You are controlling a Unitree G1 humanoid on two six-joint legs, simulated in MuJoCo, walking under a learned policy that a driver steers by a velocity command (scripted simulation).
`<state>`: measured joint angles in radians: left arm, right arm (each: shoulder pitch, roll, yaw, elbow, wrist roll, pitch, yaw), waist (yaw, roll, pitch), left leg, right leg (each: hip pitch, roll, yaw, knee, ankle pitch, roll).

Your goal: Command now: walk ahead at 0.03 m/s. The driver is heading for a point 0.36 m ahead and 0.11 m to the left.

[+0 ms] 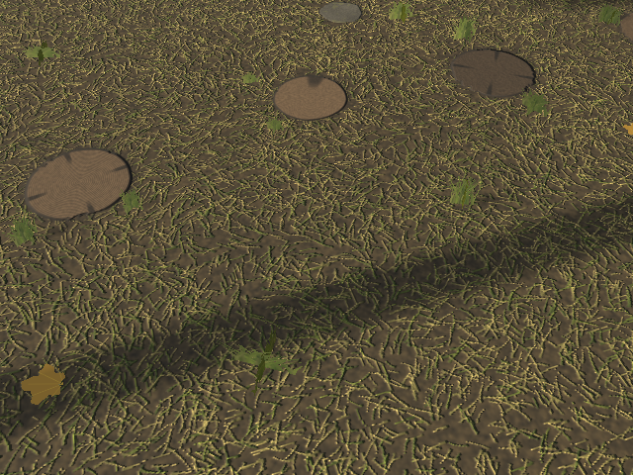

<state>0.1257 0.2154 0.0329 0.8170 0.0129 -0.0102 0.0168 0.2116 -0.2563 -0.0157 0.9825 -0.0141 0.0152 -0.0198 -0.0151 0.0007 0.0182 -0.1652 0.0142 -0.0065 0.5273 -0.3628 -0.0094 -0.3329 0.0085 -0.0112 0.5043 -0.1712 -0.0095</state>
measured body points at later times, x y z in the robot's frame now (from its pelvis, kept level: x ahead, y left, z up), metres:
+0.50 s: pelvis +0.02 +0.01 +0.00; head +0.02 +0.01 +0.45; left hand +0.12 +0.27 -0.14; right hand +0.04 -0.25 -0.15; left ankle -0.05 +0.12 -0.73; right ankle +0.06 -0.11 -0.73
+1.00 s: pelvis +0.19 -0.03 +0.00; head +0.20 -0.03 +0.45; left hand +0.12 +0.21 -0.14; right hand +0.36 -0.26 -0.12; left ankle +0.33 +0.15 -0.68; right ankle +0.08 -0.12 -0.73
